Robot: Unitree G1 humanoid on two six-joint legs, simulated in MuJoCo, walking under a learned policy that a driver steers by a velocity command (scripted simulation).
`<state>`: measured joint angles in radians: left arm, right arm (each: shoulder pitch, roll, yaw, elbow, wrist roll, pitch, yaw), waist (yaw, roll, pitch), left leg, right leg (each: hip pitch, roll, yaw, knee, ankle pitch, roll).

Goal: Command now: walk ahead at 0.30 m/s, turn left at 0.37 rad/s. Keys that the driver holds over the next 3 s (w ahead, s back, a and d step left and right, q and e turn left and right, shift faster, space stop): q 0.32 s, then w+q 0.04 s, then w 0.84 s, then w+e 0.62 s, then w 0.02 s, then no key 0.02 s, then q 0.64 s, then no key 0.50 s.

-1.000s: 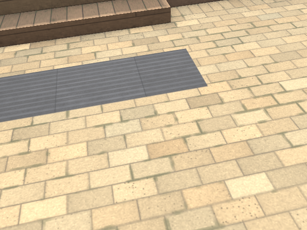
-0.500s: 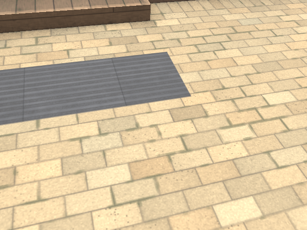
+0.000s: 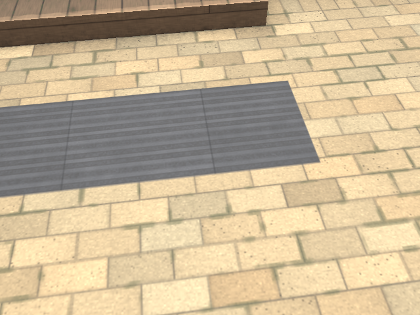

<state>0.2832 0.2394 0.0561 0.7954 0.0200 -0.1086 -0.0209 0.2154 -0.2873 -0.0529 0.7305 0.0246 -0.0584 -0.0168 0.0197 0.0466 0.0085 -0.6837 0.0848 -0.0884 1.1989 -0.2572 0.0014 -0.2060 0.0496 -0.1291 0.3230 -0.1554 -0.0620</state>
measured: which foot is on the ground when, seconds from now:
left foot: up 0.00-0.22, down 0.24-0.74, up 0.76-1.00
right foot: down 0.00-0.26, up 0.28-0.72, down 0.74-1.00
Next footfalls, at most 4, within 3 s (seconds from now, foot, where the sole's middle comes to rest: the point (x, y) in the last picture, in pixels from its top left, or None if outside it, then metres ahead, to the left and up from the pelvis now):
0.24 left None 0.27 0.14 -0.78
0.74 right None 0.33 -0.08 -0.78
1.20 left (150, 292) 0.55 0.24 -0.78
1.72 right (212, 204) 0.89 0.05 -0.78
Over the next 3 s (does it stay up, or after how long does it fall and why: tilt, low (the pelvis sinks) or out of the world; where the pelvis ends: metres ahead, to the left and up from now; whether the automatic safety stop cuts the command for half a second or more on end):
stays up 1.03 0.11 -0.01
